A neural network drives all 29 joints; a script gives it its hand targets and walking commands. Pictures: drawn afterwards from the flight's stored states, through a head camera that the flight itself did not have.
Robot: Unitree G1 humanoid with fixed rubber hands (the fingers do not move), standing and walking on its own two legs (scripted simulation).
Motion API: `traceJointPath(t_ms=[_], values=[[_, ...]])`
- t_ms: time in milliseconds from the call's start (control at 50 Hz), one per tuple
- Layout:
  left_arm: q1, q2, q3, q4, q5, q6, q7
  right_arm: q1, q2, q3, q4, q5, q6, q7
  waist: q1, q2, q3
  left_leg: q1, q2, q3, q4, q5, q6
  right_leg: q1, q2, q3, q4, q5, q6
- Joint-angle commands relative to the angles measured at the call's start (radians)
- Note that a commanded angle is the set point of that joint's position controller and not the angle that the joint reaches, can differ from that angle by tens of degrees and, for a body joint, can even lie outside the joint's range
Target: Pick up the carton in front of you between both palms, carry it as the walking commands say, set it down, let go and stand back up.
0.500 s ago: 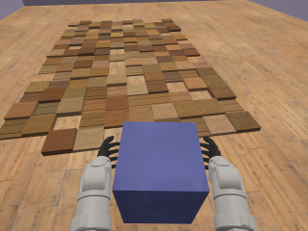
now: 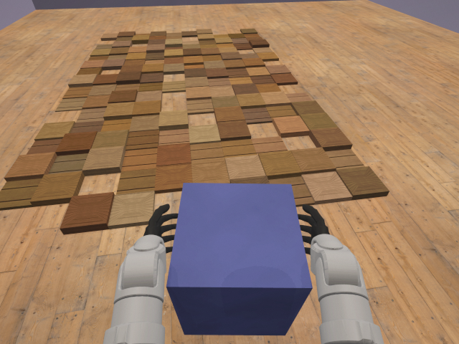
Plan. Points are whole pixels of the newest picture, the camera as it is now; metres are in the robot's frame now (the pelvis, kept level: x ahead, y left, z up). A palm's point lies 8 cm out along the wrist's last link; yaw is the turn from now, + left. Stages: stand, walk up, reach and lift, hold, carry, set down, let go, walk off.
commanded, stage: hold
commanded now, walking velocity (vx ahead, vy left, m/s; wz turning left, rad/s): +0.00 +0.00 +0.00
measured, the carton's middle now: (236, 261) +0.29 +0.00 -0.02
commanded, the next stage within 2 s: carry in 0.14 s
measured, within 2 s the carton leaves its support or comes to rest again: neither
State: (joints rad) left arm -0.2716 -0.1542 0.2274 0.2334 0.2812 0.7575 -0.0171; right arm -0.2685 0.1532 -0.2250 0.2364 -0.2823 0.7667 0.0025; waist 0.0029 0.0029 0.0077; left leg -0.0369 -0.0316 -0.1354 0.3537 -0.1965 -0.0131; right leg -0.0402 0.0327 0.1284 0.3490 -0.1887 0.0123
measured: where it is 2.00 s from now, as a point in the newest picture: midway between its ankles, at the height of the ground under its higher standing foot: (222, 222)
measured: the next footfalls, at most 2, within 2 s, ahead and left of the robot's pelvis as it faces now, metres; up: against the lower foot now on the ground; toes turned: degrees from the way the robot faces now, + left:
right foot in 0.58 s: +0.17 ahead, -0.09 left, +0.00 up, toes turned -8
left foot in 0.92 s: +0.47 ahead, +0.14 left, +0.00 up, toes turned +12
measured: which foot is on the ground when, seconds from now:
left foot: down 0.00-0.60, up 0.62-0.90, down 0.92-1.00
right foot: down 0.00-0.38, up 0.40-0.56, down 0.58-0.94, up 0.96-1.00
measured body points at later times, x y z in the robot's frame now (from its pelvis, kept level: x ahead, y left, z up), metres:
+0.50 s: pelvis +0.08 +0.02 -0.01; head +0.04 +0.02 +0.44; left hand +0.36 +0.17 +0.08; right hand +0.36 -0.13 +0.08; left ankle +0.01 +0.14 -0.75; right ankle +0.05 -0.10 -0.72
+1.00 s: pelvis +0.35 +0.06 -0.03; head +0.34 +0.07 +0.42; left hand +0.60 +0.22 +0.06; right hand +0.60 -0.09 +0.05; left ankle +0.43 +0.13 -0.75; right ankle +0.16 -0.07 -0.69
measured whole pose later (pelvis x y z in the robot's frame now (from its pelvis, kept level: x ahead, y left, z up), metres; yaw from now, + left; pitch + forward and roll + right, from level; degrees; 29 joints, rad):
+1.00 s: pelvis +0.35 +0.06 -0.03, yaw -1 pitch +4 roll +1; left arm 0.05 -0.13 0.07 -0.53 -0.04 1.14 0.20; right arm 0.03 0.13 -0.05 -0.47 0.03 1.11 -0.21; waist 0.01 -0.03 -0.13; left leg -0.48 0.04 0.26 0.62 -0.20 0.10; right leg -0.19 -0.11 -0.07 0.92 -0.49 0.02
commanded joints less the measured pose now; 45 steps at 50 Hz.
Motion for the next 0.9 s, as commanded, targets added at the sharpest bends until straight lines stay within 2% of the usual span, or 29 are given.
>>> traceJointPath(t_ms=[0, 100, 120, 140, 160, 180, 240, 280, 300, 320, 340, 360, 380, 400, 420, 460, 500, 520, 540, 560, 580, 600, 620, 640, 700, 740, 800, 840, 880], values=[[-0.453, -0.916, -0.542, -0.035, -0.264, -0.024, -0.226, -0.481, 0.913, 0.549, -0.057, 0.273, -0.035, 0.236, 0.0, -0.002, -0.225, 0.033, -0.068, 0.065, -0.046, 0.216, -0.009, 0.058, 0.067, -0.06, -0.042, 0.202, 0.007], [-0.446, -0.914, -0.547, -0.045, -0.267, -0.023, -0.224, -0.474, 0.909, 0.554, -0.067, 0.275, -0.035, 0.236, 0.0, 0.001, -0.223, 0.034, -0.069, 0.064, -0.047, 0.218, -0.01, 0.055, 0.067, -0.059, -0.042, 0.2, 0.006], [-0.472, -0.921, -0.567, -0.057, -0.28, -0.021, -0.222, -0.501, 0.916, 0.57, -0.074, 0.283, -0.034, 0.234, -0.001, -0.008, -0.226, -0.095, 0.11, 0.041, 0.04, 0.053, 0.014, -0.053, -0.113, -0.05, 0.055, 0.037, -0.008], [-0.478, -0.929, -0.587, -0.071, -0.295, -0.017, -0.22, -0.509, 0.923, 0.586, -0.099, 0.298, -0.031, 0.231, 0.004, -0.018, -0.217, -0.142, 0.085, 0.017, 0.012, -0.259, 0.024, -0.109, -0.098, -0.018, 0.004, -0.263, -0.02], [-0.467, -0.922, -0.593, -0.088, -0.3, -0.013, -0.216, -0.506, 0.915, 0.602, -0.115, 0.311, -0.026, 0.229, 0.002, -0.022, -0.195, -0.205, 0.075, 0.005, 0.006, -0.453, 0.027, -0.152, -0.1, 0.014, -0.019, -0.48, -0.029], [-0.48, -0.928, -0.621, -0.136, -0.309, -0.01, -0.211, -0.513, 0.923, 0.631, -0.15, 0.329, -0.023, 0.226, 0.001, -0.028, -0.172, -0.257, 0.065, 0.013, 0.022, -0.537, 0.02, -0.194, -0.105, 0.038, -0.037, -0.574, -0.037], [-0.481, -0.933, -0.713, -0.283, -0.368, 0.027, -0.184, -0.545, 0.93, 0.731, -0.304, 0.393, 0.009, 0.204, 0.006, -0.086, -0.266, -0.26, 0.04, 0.125, 0.184, -0.235, 0.001, -0.144, -0.173, 0.075, -0.039, -0.414, -0.077], [-0.418, -0.906, -0.748, -0.34, -0.387, 0.068, -0.161, -0.491, 0.909, 0.78, -0.369, 0.423, 0.053, 0.186, 0.004, -0.154, -0.313, -0.272, 0.01, 0.183, 0.184, -0.226, 0.002, -0.133, -0.213, 0.118, -0.056, -0.469, -0.106], [-0.396, -0.891, -0.76, -0.367, -0.387, 0.092, -0.149, -0.461, 0.905, 0.796, -0.38, 0.427, 0.079, 0.177, 0.004, -0.148, -0.301, -0.245, 0.014, 0.182, 0.134, -0.247, 0.009, -0.178, -0.209, 0.102, -0.036, -0.501, -0.108], [-0.39, -0.878, -0.768, -0.396, -0.389, 0.115, -0.14, -0.451, 0.897, 0.8, -0.401, 0.429, 0.101, 0.169, 0.002, -0.1, -0.29, -0.181, 0.038, 0.152, 0.077, -0.272, 0.02, -0.25, -0.181, 0.045, 0.015, -0.491, -0.092], [-0.387, -0.87, -0.777, -0.428, -0.396, 0.138, -0.131, -0.443, 0.882, 0.797, -0.424, 0.426, 0.12, 0.158, -0.003, 0.015, -0.272, -0.096, 0.12, 0.032, -0.009, -0.34, 0.049, -0.368, -0.129, -0.049, 0.144, -0.429, -0.061], [-0.392, -0.875, -0.796, -0.466, -0.408, 0.16, -0.122, -0.399, 0.866, 0.787, -0.433, 0.419, 0.14, 0.146, -0.019, 0.22, -0.244, -0.002, 0.262, -0.195, -0.113, -0.432, 0.108, -0.528, -0.056, -0.18, 0.363, -0.318, -0.016], [-0.392, -0.861, -0.808, -0.501, -0.42, 0.182, -0.113, -0.357, 0.857, 0.776, -0.448, 0.408, 0.158, 0.13, -0.026, 0.299, -0.182, 0.08, 0.353, -0.334, -0.154, -0.328, 0.174, -0.691, -0.049, -0.23, 0.416, -0.308, -0.002], [-0.411, -0.856, -0.833, -0.544, -0.445, 0.205, -0.103, -0.331, 0.847, 0.765, -0.487, 0.398, 0.178, 0.109, -0.033, 0.237, -0.151, 0.097, 0.382, -0.361, -0.132, -0.158, 0.221, -0.741, -0.075, -0.22, 0.41, -0.331, -0.01], [-0.389, -0.847, -0.839, -0.563, -0.463, 0.226, -0.09, -0.313, 0.835, 0.759, -0.532, 0.396, 0.2, 0.086, -0.036, 0.161, -0.162, 0.1, 0.37, -0.307, -0.118, -0.005, 0.227, -0.718, -0.075, -0.222, 0.381, -0.355, -0.015], [-0.272, -0.826, -0.829, -0.606, -0.468, 0.266, -0.052, -0.266, 0.823, 0.783, -0.625, 0.42, 0.244, 0.049, -0.027, 0.141, -0.242, 0.095, 0.322, -0.137, -0.073, 0.132, 0.185, -0.587, -0.043, -0.265, 0.256, -0.263, -0.017], [-0.18, -0.819, -0.814, -0.658, -0.471, 0.298, -0.014, -0.207, 0.801, 0.787, -0.702, 0.441, 0.282, 0.021, -0.01, 0.151, -0.316, -0.003, 0.237, 0.045, 0.018, 0.113, 0.118, -0.316, -0.006, -0.342, 0.067, -0.057, -0.014], [-0.147, -0.815, -0.799, -0.691, -0.468, 0.314, 0.006, -0.159, 0.789, 0.786, -0.732, 0.45, 0.301, 0.006, -0.004, 0.115, -0.362, -0.132, 0.196, 0.128, 0.107, 0.125, 0.082, -0.081, -0.012, -0.344, 0.02, 0.004, -0.021], [-0.097, -0.81, -0.782, -0.712, -0.458, 0.331, 0.027, -0.142, 0.769, 0.781, -0.771, 0.455, 0.319, -0.012, 0.013, 0.045, -0.415, -0.314, 0.159, 0.188, 0.226, 0.092, 0.044, 0.165, -0.081, -0.255, 0.017, -0.001, -0.05], [-0.052, -0.78, -0.752, -0.734, -0.44, 0.344, 0.052, -0.156, 0.761, 0.779, -0.816, 0.464, 0.34, -0.028, 0.033, -0.182, -0.42, -0.54, 0.098, 0.269, 0.457, -0.13, -0.001, 0.308, -0.303, 0.062, -0.072, -0.161, -0.121], [-0.023, -0.743, -0.717, -0.734, -0.42, 0.355, 0.079, -0.171, 0.738, 0.781, -0.84, 0.481, 0.362, -0.045, 0.037, -0.282, -0.344, -0.784, 0.043, 0.253, 0.585, -0.327, 0.009, 0.376, -0.48, 0.343, -0.107, -0.059, -0.236], [0.001, -0.742, -0.691, -0.762, -0.405, 0.363, 0.101, -0.14, 0.723, 0.774, -0.847, 0.488, 0.375, -0.059, 0.032, -0.197, -0.312, -0.814, 0.092, 0.183, 0.684, -0.369, 0.022, 0.303, -0.517, 0.388, -0.096, 0.073, -0.287], [-0.025, -0.73, -0.686, -0.808, -0.41, 0.37, 0.117, -0.132, 0.719, 0.77, -0.848, 0.496, 0.381, -0.07, 0.028, -0.116, -0.274, -0.842, 0.133, 0.164, 0.699, -0.359, 0.025, 0.263, -0.501, 0.314, -0.086, 0.126, -0.281], [-0.05, -0.723, -0.681, -0.827, -0.412, 0.378, 0.131, -0.131, 0.713, 0.756, -0.835, 0.496, 0.381, -0.084, 0.026, -0.06, -0.264, -0.829, 0.142, 0.172, 0.684, -0.327, 0.026, 0.226, -0.45, 0.218, -0.099, 0.161, -0.236], [-0.104, -0.69, -0.697, -0.868, -0.438, 0.376, 0.166, -0.073, 0.695, 0.68, -0.794, 0.448, 0.363, -0.141, 0.019, -0.095, -0.255, -0.706, 0.131, 0.242, 0.485, -0.163, 0.01, 0.115, -0.36, 0.01, -0.179, 0.071, -0.162], [-0.087, -0.661, -0.701, -0.875, -0.458, 0.365, 0.178, -0.041, 0.67, 0.641, -0.796, 0.413, 0.347, -0.176, 0.019, -0.126, -0.225, -0.595, 0.102, 0.292, 0.351, -0.082, 0.009, 0.045, -0.304, -0.111, -0.181, 0.097, -0.133], [-0.025, -0.606, -0.691, -0.855, -0.463, 0.355, 0.199, 0.02, 0.624, 0.608, -0.788, 0.382, 0.333, -0.214, 0.023, -0.165, -0.195, -0.461, 0.066, 0.345, 0.221, 0.059, 0.015, -0.017, -0.289, -0.19, -0.164, 0.15, -0.111], [-0.014, -0.582, -0.696, -0.863, -0.47, 0.352, 0.208, 0.025, 0.597, 0.608, -0.801, 0.394, 0.331, -0.222, 0.012, -0.155, -0.195, -0.321, 0.05, 0.379, 0.17, 0.111, 0.026, -0.072, -0.283, -0.234, -0.086, 0.21, -0.091], [-0.019, -0.568, -0.71, -0.886, -0.479, 0.355, 0.211, 0.039, 0.57, 0.61, -0.81, 0.413, 0.332, -0.223, -0.012, -0.083, -0.27, -0.056, 0.01, 0.419, 0.139, 0.013, 0.055, -0.158, -0.215, -0.341, 0.191, 0.327, -0.052]])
